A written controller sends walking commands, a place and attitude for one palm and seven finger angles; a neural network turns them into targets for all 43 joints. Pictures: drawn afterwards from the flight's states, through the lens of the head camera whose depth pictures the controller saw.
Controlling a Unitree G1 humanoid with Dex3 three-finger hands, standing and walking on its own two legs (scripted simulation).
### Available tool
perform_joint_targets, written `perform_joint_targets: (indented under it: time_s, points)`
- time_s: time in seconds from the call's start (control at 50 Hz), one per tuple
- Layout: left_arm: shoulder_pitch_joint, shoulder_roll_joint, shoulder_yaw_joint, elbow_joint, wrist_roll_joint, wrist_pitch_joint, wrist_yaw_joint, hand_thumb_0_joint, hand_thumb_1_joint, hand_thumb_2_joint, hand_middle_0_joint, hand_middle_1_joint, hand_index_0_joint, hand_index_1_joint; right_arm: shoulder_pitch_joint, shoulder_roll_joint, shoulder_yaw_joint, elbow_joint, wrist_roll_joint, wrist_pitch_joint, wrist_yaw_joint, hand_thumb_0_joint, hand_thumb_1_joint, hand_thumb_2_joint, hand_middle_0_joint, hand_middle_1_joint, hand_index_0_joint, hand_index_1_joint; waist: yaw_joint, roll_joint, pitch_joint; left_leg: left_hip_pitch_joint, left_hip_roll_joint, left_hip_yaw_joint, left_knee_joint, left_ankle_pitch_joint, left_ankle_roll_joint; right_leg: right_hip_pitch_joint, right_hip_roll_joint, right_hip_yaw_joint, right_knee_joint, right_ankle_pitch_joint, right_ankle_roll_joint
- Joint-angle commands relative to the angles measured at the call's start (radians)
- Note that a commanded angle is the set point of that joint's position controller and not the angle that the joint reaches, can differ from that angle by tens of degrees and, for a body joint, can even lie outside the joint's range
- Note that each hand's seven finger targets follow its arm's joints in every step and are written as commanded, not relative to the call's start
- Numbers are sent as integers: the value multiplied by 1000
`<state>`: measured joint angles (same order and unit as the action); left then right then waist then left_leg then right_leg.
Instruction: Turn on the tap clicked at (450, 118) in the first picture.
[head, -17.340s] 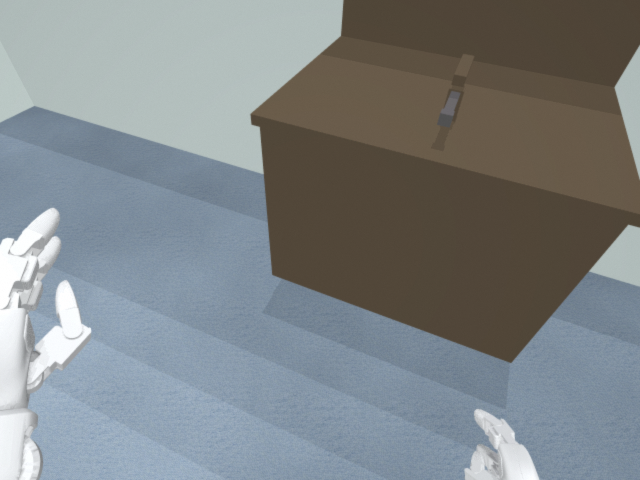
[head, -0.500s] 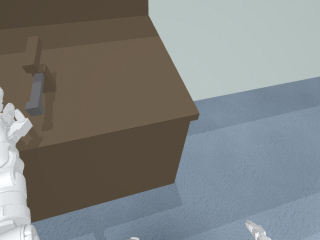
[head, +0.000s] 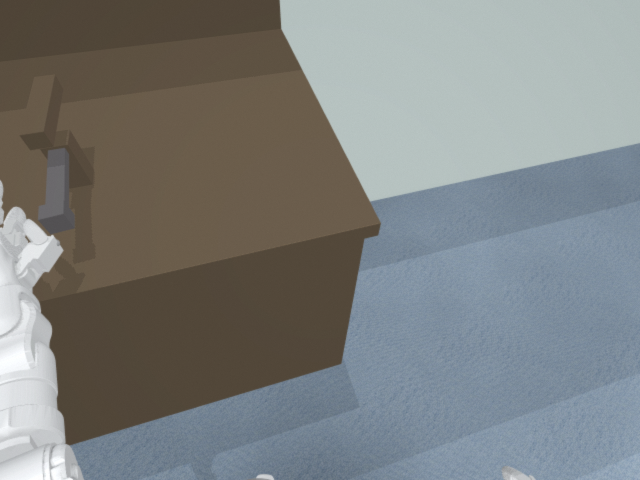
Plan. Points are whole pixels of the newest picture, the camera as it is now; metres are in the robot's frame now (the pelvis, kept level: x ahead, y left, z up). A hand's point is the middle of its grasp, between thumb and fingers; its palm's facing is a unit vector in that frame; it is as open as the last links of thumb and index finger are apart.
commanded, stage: push the lever round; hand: left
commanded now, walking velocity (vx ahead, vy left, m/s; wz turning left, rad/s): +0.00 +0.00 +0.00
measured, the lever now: (57, 217) +0.40 +0.35 +0.10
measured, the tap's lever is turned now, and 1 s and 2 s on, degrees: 4 29 57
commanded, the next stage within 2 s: none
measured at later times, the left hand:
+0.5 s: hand (90, 233) +0.38 +0.31 +0.09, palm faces +0.59 -0.80 -0.06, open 7.7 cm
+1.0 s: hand (120, 222) +0.40 +0.27 +0.09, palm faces +0.68 -0.73 -0.06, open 7.7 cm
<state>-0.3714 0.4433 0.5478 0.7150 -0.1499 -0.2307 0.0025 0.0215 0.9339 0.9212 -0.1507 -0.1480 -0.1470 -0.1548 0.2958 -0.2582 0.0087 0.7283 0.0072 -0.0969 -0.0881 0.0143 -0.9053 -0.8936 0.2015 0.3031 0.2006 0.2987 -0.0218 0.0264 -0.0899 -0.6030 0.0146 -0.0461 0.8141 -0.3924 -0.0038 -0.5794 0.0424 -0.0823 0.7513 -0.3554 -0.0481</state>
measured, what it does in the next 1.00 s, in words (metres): stands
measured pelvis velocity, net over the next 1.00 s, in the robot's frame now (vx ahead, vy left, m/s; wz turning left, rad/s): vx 0.00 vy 0.01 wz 0.00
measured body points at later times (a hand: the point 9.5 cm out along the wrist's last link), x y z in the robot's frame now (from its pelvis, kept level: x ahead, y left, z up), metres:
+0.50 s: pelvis +0.00 +0.00 +0.00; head +0.05 +0.01 +0.45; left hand +0.35 +0.35 +0.09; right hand +0.11 -0.25 -0.11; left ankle +0.00 +0.12 -0.71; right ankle +0.01 -0.09 -0.71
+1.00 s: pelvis +0.00 +0.01 +0.00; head +0.04 +0.01 +0.45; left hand +0.36 +0.31 +0.09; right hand +0.10 -0.24 -0.12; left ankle +0.00 +0.12 -0.71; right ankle +0.01 -0.09 -0.71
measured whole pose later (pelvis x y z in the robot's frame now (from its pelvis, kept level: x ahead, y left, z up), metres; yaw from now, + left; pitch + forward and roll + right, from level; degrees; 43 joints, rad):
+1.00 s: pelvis +0.00 +0.01 +0.00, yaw +0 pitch +10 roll -2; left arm -0.43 0.21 0.39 0.63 -0.01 -0.19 0.46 0.03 0.94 0.92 -0.15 -0.15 -0.15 -0.15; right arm 0.27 -0.23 -0.01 0.75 -0.05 -0.06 -0.05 0.01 -0.91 -0.89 0.20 0.30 0.20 0.30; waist -0.03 0.03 -0.12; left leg -0.58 0.00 -0.04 0.79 -0.39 0.01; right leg -0.56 0.03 -0.07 0.74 -0.35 -0.03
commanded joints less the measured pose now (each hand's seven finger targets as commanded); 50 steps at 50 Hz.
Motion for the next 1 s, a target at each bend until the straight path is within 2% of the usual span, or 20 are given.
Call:
perform_joint_targets:
  time_s: [0.0, 0.06, 0.08, 0.12, 0.18, 0.22, 0.32, 0.38, 0.44, 0.5, 0.54, 0.62, 0.66, 0.72, 0.74, 0.84, 0.88, 0.92, 0.96, 0.98]
  points:
    - [-347, 306, 15, -212, 5, -74, 1, 0, 900, 900, -150, -150, -150, -150, 6, -144, -45, -103, 4, -38, -17, 0, -900, -900, 200, 300, 200, 300, -15, 74, -252, 66, -24, 11, -102, 193, 41, 185, -15, 93, -94, 234, 33]
    - [-377, 274, -17, -224, 7, -76, 7, 0, 900, 900, -150, -150, -150, -150, 8, -143, -47, -101, 4, -41, -17, 0, -900, -900, 200, 300, 200, 300, -29, 62, -265, 86, -22, 8, -100, 196, 43, 172, -14, 90, -96, 233, 35]
    - [-378, 286, -5, -217, 8, -76, 14, 0, 900, 900, -150, -150, -150, -150, 11, -143, -48, -98, 3, -41, -17, 0, -900, -900, 200, 300, 200, 300, -20, 66, -267, 81, -22, 5, -100, 191, 42, 172, -15, 91, -95, 228, 33]
    - [-389, 223, -51, -228, 3, -76, 29, 0, 900, 900, -150, -150, -150, -150, 1, -137, -47, -102, 4, -45, -15, 0, -900, -900, 200, 300, 200, 300, -28, 61, -257, 89, -23, 3, -104, 171, 41, 158, -15, 87, -102, 206, 34]
    - [-392, 247, -22, -217, 12, -75, 67, 0, 900, 900, -150, -150, -150, -150, 3, -142, -48, -93, 0, -45, -16, 0, -900, -900, 200, 300, 200, 300, -22, 48, -268, 80, -22, -2, -106, 167, 40, 162, -16, 85, -99, 196, 33]
    - [-416, 199, -63, -238, 23, -72, 93, 0, 900, 900, -150, -150, -150, -150, -2, -135, -49, -92, -1, -47, -13, 0, -900, -900, 200, 300, 200, 300, -32, 48, -273, 98, -22, -1, -106, 172, 40, 150, -17, 81, -100, 202, 35]
    - [-388, 175, -75, -273, 54, -66, 158, 0, 900, 900, -150, -150, -150, -150, -9, -130, -47, -95, -10, -44, -6, 0, -900, -900, 200, 300, 200, 300, -19, 75, -298, 121, -22, -3, -112, 212, 34, 164, -17, 70, -92, 229, 29]
    - [-376, 168, -62, -264, 60, -59, 193, 0, 900, 900, -150, -150, -150, -150, -9, -129, -47, -91, -16, -40, -3, 0, -900, -900, 200, 300, 200, 300, -16, 31, -294, 113, -22, -4, -113, 228, 34, 181, -16, 67, -93, 251, 30]
    - [-404, 151, -78, -291, 72, -54, 223, 0, 900, 900, -150, -150, -150, -150, -18, -126, -46, -93, -19, -34, -3, 0, -900, -900, 200, 300, 200, 300, -19, 60, -289, 122, -21, -3, -116, 237, 31, 177, -16, 65, -93, 253, 27]
    - [-397, 115, -96, -278, 80, -46, 250, 0, 900, 900, -150, -150, -150, -150, -23, -123, -46, -93, -22, -30, 1, 0, -900, -900, 200, 300, 200, 300, -23, 46, -279, 117, -21, -1, -115, 239, 31, 174, -18, 65, -95, 256, 28]
    - [-405, 130, -80, -261, 89, -44, 269, 0, 900, 900, -150, -150, -150, -150, -21, -125, -47, -86, -26, -25, 0, 0, -900, -900, 200, 300, 200, 300, -24, 22, -264, 104, -21, -4, -119, 224, 32, 176, -17, 65, -102, 243, 28]
    - [-420, 76, -120, -298, 103, -51, 302, 0, 900, 900, -150, -150, -150, -150, -27, -117, -50, -87, -29, -21, 5, 0, -900, -900, 200, 300, 200, 300, -23, 65, -302, 139, -20, -5, -117, 259, 24, 175, -19, 61, -92, 263, 23]
    - [-458, 36, -159, -297, 112, -52, 323, 0, 900, 900, -150, -150, -150, -150, -29, -116, -50, -79, -32, -21, 7, 0, -900, -900, 200, 300, 200, 300, -39, 80, -281, 155, -17, -12, -118, 253, 21, 144, -17, 56, -94, 247, 22]
    - [-469, 25, -163, -295, 122, -52, 354, 0, 900, 900, -150, -150, -150, -150, -27, -118, -55, -76, -37, -16, 10, 0, -900, -900, 200, 300, 200, 300, -38, 45, -304, 154, -17, -16, -116, 264, 19, 155, -17, 53, -89, 258, 21]
    - [-449, 29, -151, -292, 126, -49, 365, 0, 900, 900, -150, -150, -150, -150, -25, -120, -57, -77, -40, -15, 11, 0, -900, -900, 200, 300, 200, 300, -27, 48, -322, 155, -19, -16, -114, 275, 18, 166, -16, 54, -87, 262, 20]
    - [-444, -7, -162, -318, 145, -44, 422, 0, 900, 900, -150, -150, -150, -150, -23, -114, -63, -72, -47, -7, 20, 0, -900, -900, 200, 300, 200, 300, -22, 57, -358, 183, -15, -15, -107, 359, 6, 179, -16, 47, -75, 310, 18]
    - [-422, -17, -156, -309, 150, -36, 444, 0, 900, 900, -150, -150, -150, -150, -25, -111, -66, -72, -48, -2, 25, 0, -900, -900, 200, 300, 200, 300, -17, 36, -341, 165, -15, -7, -108, 360, 9, 192, -17, 47, -77, 323, 20]
    - [-424, -49, -181, -329, 160, -32, 463, 0, 900, 900, -150, -150, -150, -150, -34, -107, -66, -77, -50, 2, 30, 0, -900, -900, 200, 300, 200, 300, -20, 50, -337, 168, -15, -4, -108, 368, 7, 191, -18, 47, -77, 325, 18]
    - [-417, -42, -169, -322, 173, -25, 484, 0, 900, 900, -150, -150, -150, -150, -37, -105, -67, -77, -51, 9, 29, 0, -900, -900, 200, 300, 200, 300, -13, 54, -321, 160, -13, -7, -116, 365, 3, 191, -19, 46, -78, 311, 17]
    - [-444, -56, -181, -339, 175, -25, 496, 0, 900, 900, -150, -150, -150, -150, -39, -105, -68, -76, -53, 10, 31, 0, -900, -900, 200, 300, 200, 300, -22, 47, -324, 164, -14, -5, -114, 355, 6, 189, -19, 45, -80, 311, 18]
